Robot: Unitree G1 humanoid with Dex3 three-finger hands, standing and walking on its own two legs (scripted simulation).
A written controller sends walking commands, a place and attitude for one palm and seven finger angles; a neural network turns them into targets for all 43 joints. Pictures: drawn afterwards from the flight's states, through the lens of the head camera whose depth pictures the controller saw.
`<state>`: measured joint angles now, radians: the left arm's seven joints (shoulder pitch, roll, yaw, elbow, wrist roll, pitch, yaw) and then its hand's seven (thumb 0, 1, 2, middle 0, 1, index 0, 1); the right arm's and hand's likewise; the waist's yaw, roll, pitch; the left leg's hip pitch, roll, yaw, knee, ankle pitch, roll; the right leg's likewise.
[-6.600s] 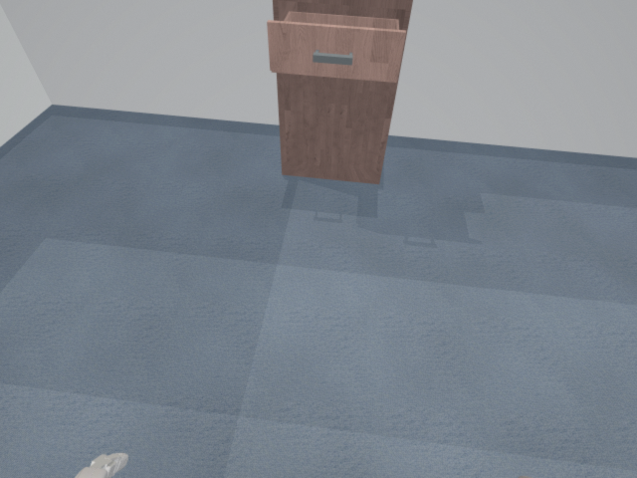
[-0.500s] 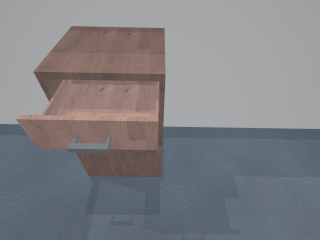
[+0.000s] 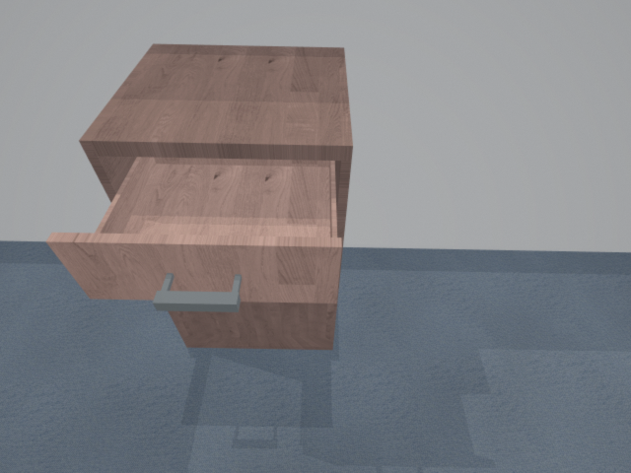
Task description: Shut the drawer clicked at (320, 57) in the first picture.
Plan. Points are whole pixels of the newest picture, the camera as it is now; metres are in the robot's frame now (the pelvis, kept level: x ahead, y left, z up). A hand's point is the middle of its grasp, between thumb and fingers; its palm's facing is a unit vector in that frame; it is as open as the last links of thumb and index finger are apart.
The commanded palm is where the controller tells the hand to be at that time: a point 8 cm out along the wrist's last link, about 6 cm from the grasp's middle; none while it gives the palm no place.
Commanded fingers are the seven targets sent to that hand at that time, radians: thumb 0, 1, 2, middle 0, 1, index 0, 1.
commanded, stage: look again from close up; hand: left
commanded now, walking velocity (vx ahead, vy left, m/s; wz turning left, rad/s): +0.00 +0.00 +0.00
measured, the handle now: (200, 290) +0.39 +0.22 -0.05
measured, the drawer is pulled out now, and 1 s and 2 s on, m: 0.21 0.21 0.21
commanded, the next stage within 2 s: raise the hand and make a fist in 0.24 s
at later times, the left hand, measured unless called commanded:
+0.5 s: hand (160, 464) +0.15 +0.20 -0.05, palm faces +0.24 -0.96 -0.16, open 7.2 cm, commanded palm +0.09 +0.24 -0.05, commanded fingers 0.00 0.90 0.90 -0.38 -0.50 -0.38 -0.50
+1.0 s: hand (179, 450) +0.15 +0.17 +0.01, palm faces +0.02 -0.99 -0.10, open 4.7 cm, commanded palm +0.14 +0.23 -0.01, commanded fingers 0.00 0.90 0.90 -0.88 -1.04 -0.88 -1.04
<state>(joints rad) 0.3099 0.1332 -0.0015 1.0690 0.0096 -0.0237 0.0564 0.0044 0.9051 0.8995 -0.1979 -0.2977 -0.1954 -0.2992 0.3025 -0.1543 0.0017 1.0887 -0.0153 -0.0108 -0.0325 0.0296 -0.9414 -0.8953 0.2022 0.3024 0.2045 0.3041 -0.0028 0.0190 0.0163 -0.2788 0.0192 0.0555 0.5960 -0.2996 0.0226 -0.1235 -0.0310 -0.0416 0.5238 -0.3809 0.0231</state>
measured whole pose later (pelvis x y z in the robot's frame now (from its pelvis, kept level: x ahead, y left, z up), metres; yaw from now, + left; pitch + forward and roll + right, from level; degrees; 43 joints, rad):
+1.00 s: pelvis -0.06 -0.04 -0.08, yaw +3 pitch +10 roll -3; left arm 0.34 0.28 0.17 0.01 -0.30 -0.50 -0.31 0.02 0.90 0.90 -0.69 -0.83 -0.68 -0.83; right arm 0.19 -0.24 0.02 0.59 0.04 -0.24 -0.08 0.01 -0.90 -0.90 0.20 0.30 0.21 0.30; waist 0.03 0.04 -0.12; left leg -0.90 0.06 -0.07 1.15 -0.44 -0.02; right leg -0.75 0.03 -0.15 1.13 -0.56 -0.07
